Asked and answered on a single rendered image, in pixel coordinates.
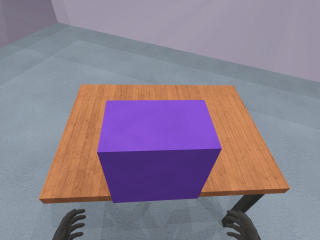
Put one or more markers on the right robot hand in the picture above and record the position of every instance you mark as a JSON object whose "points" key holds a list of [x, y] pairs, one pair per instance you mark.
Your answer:
{"points": [[246, 228]]}

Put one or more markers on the table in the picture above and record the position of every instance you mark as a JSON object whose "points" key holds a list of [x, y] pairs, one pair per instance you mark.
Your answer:
{"points": [[245, 165]]}

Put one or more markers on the left robot hand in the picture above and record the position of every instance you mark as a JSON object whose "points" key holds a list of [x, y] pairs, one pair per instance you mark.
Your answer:
{"points": [[65, 228]]}

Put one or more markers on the carton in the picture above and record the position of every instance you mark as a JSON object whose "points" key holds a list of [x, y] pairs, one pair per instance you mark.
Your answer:
{"points": [[156, 150]]}

